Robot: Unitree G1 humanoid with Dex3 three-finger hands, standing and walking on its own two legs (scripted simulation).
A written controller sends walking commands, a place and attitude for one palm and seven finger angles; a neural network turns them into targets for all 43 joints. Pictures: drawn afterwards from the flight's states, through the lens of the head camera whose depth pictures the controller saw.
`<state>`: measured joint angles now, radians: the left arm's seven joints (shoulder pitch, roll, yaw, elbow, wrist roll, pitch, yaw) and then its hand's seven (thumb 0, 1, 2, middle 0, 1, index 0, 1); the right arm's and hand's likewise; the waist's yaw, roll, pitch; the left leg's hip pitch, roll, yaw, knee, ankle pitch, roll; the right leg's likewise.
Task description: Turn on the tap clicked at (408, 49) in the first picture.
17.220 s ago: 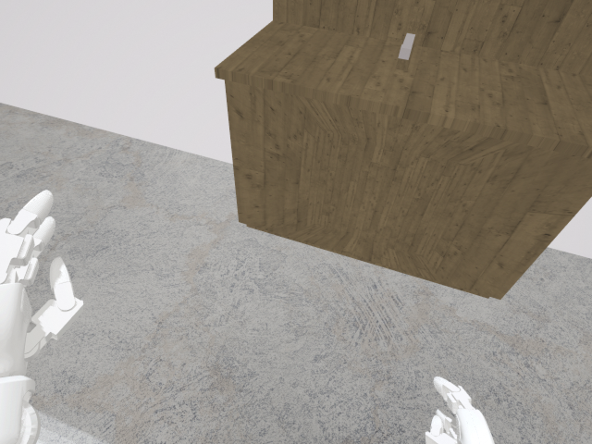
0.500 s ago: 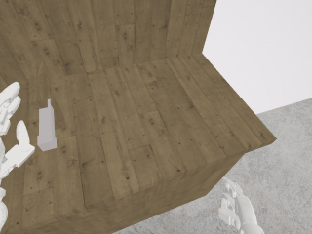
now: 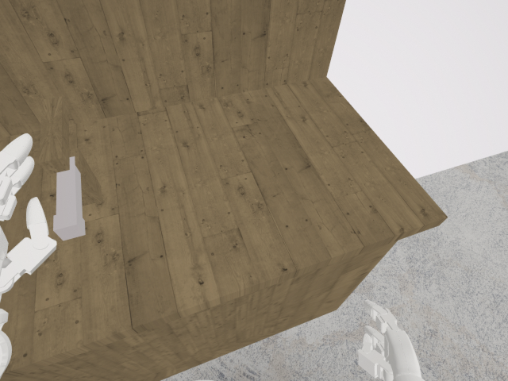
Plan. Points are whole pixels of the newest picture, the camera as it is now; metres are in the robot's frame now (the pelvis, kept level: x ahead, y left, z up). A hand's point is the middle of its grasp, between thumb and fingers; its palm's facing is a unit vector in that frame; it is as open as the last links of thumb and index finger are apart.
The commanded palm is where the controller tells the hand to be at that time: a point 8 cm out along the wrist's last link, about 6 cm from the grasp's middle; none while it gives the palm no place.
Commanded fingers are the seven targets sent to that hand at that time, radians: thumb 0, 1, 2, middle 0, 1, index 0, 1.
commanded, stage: shuffle to correct the standing spot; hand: left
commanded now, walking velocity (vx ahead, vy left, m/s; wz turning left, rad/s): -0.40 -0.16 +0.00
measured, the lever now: (69, 225) +0.28 +0.28 +0.10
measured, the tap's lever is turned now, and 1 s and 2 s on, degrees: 0 0 0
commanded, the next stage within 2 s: come to a stop and stand still in 0.22 s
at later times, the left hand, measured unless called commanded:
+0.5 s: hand (63, 294) +0.17 +0.21 +0.16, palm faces +0.31 -0.83 -0.46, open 7.4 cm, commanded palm +0.12 +0.25 +0.17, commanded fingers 0.00 0.90 0.90 -0.20 -0.30 -0.20 -0.30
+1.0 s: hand (38, 281) +0.18 +0.25 +0.15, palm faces +0.43 -0.82 -0.39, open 7.4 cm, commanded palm +0.14 +0.28 +0.17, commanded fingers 0.00 0.90 0.90 -0.20 -0.30 -0.20 -0.30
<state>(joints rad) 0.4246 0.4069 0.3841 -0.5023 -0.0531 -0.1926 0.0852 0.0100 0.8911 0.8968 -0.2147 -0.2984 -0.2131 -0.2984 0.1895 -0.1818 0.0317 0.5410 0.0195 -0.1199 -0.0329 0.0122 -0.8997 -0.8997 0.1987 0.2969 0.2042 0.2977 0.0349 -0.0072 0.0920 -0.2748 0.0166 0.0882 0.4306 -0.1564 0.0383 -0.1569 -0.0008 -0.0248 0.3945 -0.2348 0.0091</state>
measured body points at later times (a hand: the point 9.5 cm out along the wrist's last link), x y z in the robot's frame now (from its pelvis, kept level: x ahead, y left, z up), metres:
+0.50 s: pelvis -0.05 -0.02 -0.01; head +0.00 -0.02 +0.43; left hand +0.15 +0.26 +0.19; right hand +0.12 -0.28 -0.09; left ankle +0.04 +0.09 -0.74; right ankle -0.02 -0.13 -0.74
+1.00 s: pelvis -0.02 -0.01 -0.01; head -0.01 +0.00 +0.44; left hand +0.16 +0.29 +0.17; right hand +0.17 -0.22 -0.09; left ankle +0.05 +0.09 -0.74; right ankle -0.02 -0.13 -0.74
